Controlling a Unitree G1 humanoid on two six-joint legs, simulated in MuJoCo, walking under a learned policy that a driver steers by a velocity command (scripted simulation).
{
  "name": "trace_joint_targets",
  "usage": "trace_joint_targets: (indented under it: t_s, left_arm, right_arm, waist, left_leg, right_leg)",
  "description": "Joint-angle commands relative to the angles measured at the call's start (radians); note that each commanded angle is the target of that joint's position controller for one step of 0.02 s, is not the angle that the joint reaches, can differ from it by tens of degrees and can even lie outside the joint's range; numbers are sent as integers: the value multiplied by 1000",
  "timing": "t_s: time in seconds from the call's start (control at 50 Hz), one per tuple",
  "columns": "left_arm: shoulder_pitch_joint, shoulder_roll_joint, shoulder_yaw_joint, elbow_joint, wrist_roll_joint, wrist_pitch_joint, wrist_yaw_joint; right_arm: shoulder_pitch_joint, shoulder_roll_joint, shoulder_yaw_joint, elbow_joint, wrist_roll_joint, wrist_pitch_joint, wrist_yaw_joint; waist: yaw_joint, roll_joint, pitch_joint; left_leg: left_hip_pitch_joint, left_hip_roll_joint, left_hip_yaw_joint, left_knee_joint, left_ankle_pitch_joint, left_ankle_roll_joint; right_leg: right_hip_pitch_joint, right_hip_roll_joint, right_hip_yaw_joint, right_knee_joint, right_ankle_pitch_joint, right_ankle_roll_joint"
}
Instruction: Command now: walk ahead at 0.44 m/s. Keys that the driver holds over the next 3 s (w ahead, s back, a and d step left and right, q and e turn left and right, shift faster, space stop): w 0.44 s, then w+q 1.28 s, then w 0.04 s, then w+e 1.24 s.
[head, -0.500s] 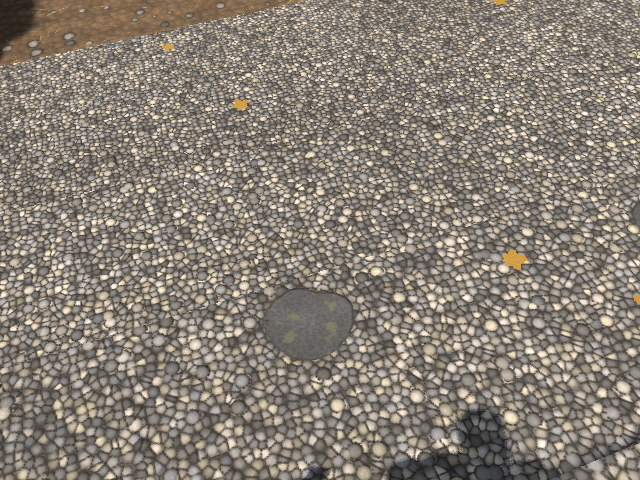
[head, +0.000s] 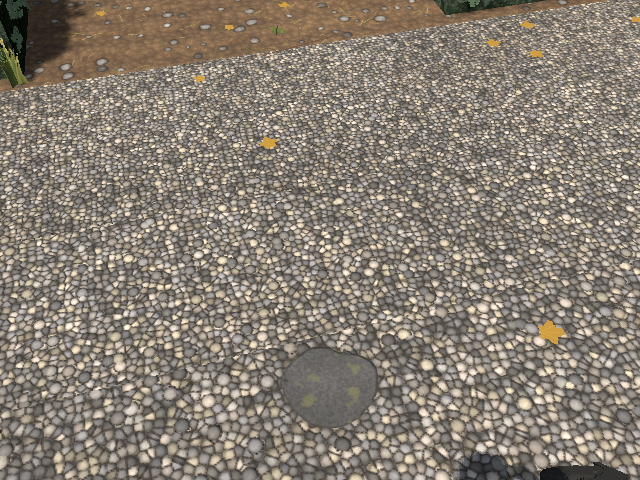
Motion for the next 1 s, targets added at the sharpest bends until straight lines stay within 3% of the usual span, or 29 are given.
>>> trace_joint_targets:
  t_s: [0.02,0.04,0.06,0.08,0.12,0.16,0.18,0.2,0.24,0.26,0.3,0.34,0.36,0.38,0.4,0.42,0.46,0.48,0.5,0.52,0.54,0.56,0.58,0.62,0.72,0.82,0.92,0.98,1.0]
  left_arm:
    - [-268,24,18,-159,8,-36,-44]
    - [-161,-45,-2,-145,-36,-64,-40]
    - [-247,26,11,-159,-35,-54,-27]
    - [-238,103,29,-113,-11,-39,-2]
    - [-156,52,-9,-68,36,-10,2]
    - [-211,15,-26,-99,31,-3,-11]
    - [-357,69,17,-134,-71,34,16]
    - [-211,-12,-53,-107,45,5,-23]
    - [-295,23,-48,-94,71,-18,-47]
    - [-393,22,-51,-98,45,-24,-46]
    - [-453,0,-60,-126,13,4,-40]
    - [-417,44,-52,-125,35,29,-36]
    - [-524,53,-12,-119,-130,18,-22]
    - [-443,59,-59,-113,39,27,-22]
    - [-410,63,-41,-93,57,35,-18]
    - [-376,85,-35,-64,54,37,-9]
    - [-14,141,14,48,12,17,9]
    - [177,166,46,96,16,10,-5]
    - [240,159,43,96,-3,6,-28]
    - [279,178,49,130,19,17,-30]
    - [170,247,69,126,-16,21,-31]
    - [19,111,26,94,9,-2,-33]
    - [-94,33,-7,68,11,-19,-33]
    - [-125,-71,-41,74,-2,-37,-13]
    - [-50,40,-3,150,-4,-68,16]
    - [-31,38,-10,186,14,-67,17]
    - [102,93,18,270,6,-49,22]
    - [15,153,50,253,14,-45,25]
    - [26,111,35,247,35,-50,13]
  right_arm:
    - [831,-235,-62,192,-32,-27,7]
    - [721,-213,-50,132,-20,-35,20]
    - [502,-176,-41,114,9,-39,21]
    - [361,-92,-15,85,38,-22,14]
    - [117,25,41,16,-6,5,-4]
    - [122,-9,34,49,-8,8,-33]
    - [262,-206,-46,133,113,36,-45]
    - [189,-37,27,80,-48,-5,-41]
    - [400,21,40,135,-38,-24,-99]
    - [477,36,44,155,-14,-21,-101]
    - [474,-56,38,160,-25,2,-48]
    - [450,-70,40,148,-7,-7,-9]
    - [448,-122,-23,177,106,27,-38]
    - [494,-100,39,189,11,15,-24]
    - [506,-99,23,223,27,20,-27]
    - [548,-90,28,260,15,33,-27]
    - [525,-109,31,299,-27,68,11]
    - [645,-2,56,342,-50,72,41]
    - [713,57,59,322,-21,82,51]
    - [502,-22,40,242,9,74,63]
    - [363,-30,37,148,43,50,57]
    - [233,-72,21,142,45,29,16]
    - [302,-56,28,149,31,18,-12]
    - [267,-32,18,183,10,52,-11]
    - [152,55,45,141,19,75,15]
    - [-13,-22,3,87,40,86,28]
    - [-167,-48,-29,36,33,79,15]
    - [59,-112,-64,94,51,55,-16]
    - [282,-164,-91,175,49,41,-38]
  waist:
    - [-354,257,-196]
    - [-248,179,-103]
    - [-176,132,104]
    - [-136,19,73]
    - [-27,-36,33]
    - [-33,19,-1]
    - [-33,27,57]
    - [-36,54,-34]
    - [-176,14,12]
    - [-228,-2,32]
    - [-194,63,49]
    - [-136,35,127]
    - [-164,-42,88]
    - [-166,18,180]
    - [-155,18,186]
    - [-171,-2,167]
    - [-27,-72,62]
    - [24,-213,-164]
    - [-2,-244,-423]
    - [83,-174,-320]
    - [68,-174,-184]
    - [36,46,12]
    - [-75,-21,9]
    - [-125,-17,80]
    - [-102,-4,15]
    - [-92,-35,59]
    - [-59,-77,80]
    - [-187,-115,25]
    - [-227,-50,-142]
  left_leg:
    - [824,218,-387,-166,441,213]
    - [689,391,-679,-293,598,375]
    - [507,454,-762,-349,168,397]
    - [354,421,-737,-362,-88,372]
    - [35,323,-562,-374,-125,326]
    - [-94,202,-350,-385,-121,273]
    - [-144,187,-307,-474,292,200]
    - [-235,115,-190,-320,-56,189]
    - [207,123,-222,-141,-134,190]
    - [213,103,-232,-73,-189,177]
    - [-198,76,-195,-159,-305,180]
    - [-278,129,-253,-130,-389,192]
    - [-163,113,-239,-92,-307,132]
    - [-49,152,-293,-12,-419,137]
    - [154,160,-319,45,-331,130]
    - [225,137,-312,150,-293,116]
    - [91,94,-252,487,-50,66]
    - [-195,-39,-160,879,-225,-20]
    - [-368,-62,-158,1112,-454,-56]
    - [-563,-76,-152,1238,-484,-72]
    - [-813,-40,-152,1251,-374,-60]
    - [-758,39,-223,946,-66,-7]
    - [-593,128,-291,742,140,-3]
    - [-362,188,-255,420,203,7]
    - [-385,154,-159,39,348,-4]
    - [-278,80,-101,-5,517,9]
    - [-273,-10,5,-118,189,36]
    - [63,-86,33,-131,198,82]
    - [509,-74,-53,-14,351,169]
  right_leg:
    - [-783,165,45,835,-200,-45]
    - [-871,160,207,880,-187,-42]
    - [-1073,68,197,958,-53,-23]
    - [-1032,0,182,964,75,-9]
    - [-876,-64,191,777,286,22]
    - [-754,-80,79,599,360,34]
    - [-544,-35,-60,385,400,33]
    - [-454,-60,12,539,556,27]
    - [-912,-96,62,253,914,47]
    - [-897,-122,63,67,1062,53]
    - [-419,-57,-71,22,1084,41]
    - [-309,-67,-54,52,999,52]
    - [-269,4,-103,-58,1039,63]
    - [-368,-114,8,-153,914,55]
    - [-444,-125,11,-271,861,38]
    - [-386,-132,7,-347,921,39]
    - [94,-117,-66,-399,1051,-3]
    - [578,-199,-11,-54,1175,-165]
    - [839,-325,131,129,1316,-295]
    - [786,-333,215,55,1202,-278]
    - [623,-422,417,-152,524,-316]
    - [297,-358,301,-314,284,-227]
    - [66,-431,342,-345,433,-274]
    - [-217,-379,178,-503,573,-292]
    - [-13,-296,-52,-474,916,-247]
    - [-33,-230,-217,-455,879,-112]
    - [250,-268,-263,-370,1155,-75]
    - [125,-285,-295,-67,1507,-24]
    - [-166,-239,-285,222,1294,33]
